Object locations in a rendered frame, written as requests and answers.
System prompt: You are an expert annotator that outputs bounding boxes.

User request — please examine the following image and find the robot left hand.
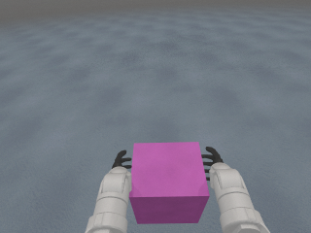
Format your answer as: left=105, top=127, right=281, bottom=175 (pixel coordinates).
left=112, top=150, right=132, bottom=169

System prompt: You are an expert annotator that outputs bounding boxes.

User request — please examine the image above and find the robot right hand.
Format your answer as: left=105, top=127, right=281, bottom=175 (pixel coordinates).
left=201, top=147, right=224, bottom=181

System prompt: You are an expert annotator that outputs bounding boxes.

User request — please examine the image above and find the left robot forearm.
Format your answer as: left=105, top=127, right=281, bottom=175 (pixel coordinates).
left=85, top=166, right=132, bottom=233

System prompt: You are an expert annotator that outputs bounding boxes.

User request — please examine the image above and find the right robot forearm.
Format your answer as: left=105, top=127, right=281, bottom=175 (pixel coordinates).
left=209, top=162, right=270, bottom=233

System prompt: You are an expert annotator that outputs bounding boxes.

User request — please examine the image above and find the carton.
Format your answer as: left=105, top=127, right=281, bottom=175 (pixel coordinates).
left=129, top=142, right=210, bottom=224

